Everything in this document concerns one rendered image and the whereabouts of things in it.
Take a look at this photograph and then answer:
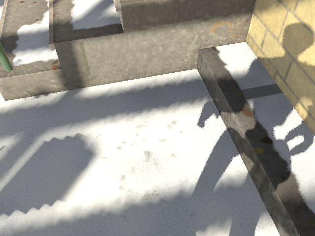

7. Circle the stairs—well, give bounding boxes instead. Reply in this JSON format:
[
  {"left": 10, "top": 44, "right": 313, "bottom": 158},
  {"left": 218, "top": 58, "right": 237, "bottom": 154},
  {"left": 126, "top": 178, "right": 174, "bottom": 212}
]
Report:
[{"left": 0, "top": 0, "right": 256, "bottom": 101}]

